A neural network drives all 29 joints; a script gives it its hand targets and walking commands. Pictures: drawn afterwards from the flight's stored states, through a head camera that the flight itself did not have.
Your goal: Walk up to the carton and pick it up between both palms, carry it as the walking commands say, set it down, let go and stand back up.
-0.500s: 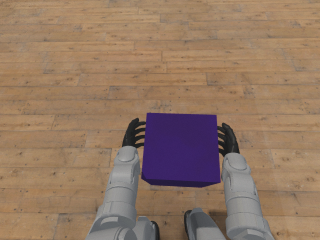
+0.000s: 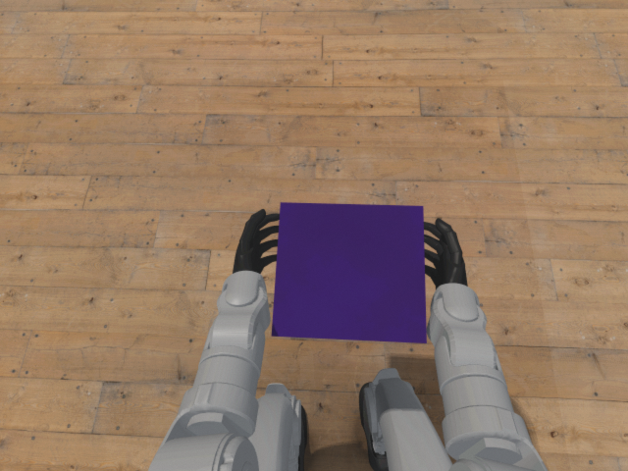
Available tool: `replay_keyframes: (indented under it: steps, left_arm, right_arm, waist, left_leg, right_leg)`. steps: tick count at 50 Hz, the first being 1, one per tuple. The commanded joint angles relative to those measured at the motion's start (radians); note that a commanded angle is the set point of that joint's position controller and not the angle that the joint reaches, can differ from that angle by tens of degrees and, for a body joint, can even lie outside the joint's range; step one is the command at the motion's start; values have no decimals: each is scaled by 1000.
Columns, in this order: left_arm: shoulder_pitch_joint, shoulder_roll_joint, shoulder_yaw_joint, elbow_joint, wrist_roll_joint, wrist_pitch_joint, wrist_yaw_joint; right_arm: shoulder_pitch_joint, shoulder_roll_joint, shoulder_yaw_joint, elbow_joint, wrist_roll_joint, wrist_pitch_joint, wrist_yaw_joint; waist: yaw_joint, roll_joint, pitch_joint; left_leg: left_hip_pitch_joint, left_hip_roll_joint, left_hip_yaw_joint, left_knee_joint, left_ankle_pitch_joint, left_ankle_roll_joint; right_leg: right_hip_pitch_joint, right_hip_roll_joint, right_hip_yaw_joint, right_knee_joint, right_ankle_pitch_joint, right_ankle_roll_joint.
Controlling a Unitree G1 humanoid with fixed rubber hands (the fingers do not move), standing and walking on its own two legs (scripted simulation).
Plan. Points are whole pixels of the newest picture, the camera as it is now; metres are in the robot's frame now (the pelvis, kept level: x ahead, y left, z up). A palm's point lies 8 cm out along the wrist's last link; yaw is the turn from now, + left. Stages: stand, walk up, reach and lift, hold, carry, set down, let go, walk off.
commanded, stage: set down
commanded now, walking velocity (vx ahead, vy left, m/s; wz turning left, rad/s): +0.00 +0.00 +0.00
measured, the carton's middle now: (346, 281) +0.37 -0.04 -0.15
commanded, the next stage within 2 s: none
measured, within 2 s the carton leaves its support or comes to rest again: neither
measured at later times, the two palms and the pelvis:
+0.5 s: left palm (263, 269) +0.41 +0.09 -0.17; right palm (430, 277) +0.37 -0.17 -0.17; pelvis -0.02 +0.00 -0.08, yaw +0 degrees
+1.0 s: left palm (273, 265) +0.44 +0.09 -0.25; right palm (417, 271) +0.41 -0.17 -0.26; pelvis -0.03 +0.00 -0.15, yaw +1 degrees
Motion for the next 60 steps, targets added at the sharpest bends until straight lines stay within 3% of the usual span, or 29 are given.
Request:
replay_keyframes:
  steps: [1, 14, 28, 60]
  left_arm:
    - [-421, -824, -478, 22, -45, -35, -137]
    - [-550, -763, -457, 35, -82, -39, -69]
    - [-692, -741, -411, 66, -84, -26, -29]
    - [-965, -799, -406, 92, -120, 43, -71]
  right_arm:
    - [-485, 778, 547, 5, 65, -42, 134]
    - [-629, 691, 527, 30, 108, -46, 83]
    - [-782, 622, 459, 88, 130, -40, 83]
    - [-1057, 646, 447, 117, 177, 33, 158]
  waist:
    - [-20, -21, -721]
    - [-26, -26, -772]
    - [-39, -4, -834]
    - [-57, 1, -976]
  left_leg:
    - [177, -128, -36, -72, 207, -8]
    - [45, -142, -10, 85, 97, -17]
    - [-42, -155, -7, 213, 76, -27]
    - [-300, -168, 27, 512, 106, -25]
  right_leg:
    - [516, 127, 45, -27, 307, 34]
    - [353, 139, 15, 119, 186, 38]
    - [170, 152, -13, 258, 149, 34]
    - [-77, 149, -38, 556, 185, 49]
